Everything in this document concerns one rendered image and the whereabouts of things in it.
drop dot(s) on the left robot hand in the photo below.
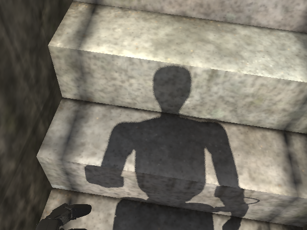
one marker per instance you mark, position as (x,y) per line
(62,215)

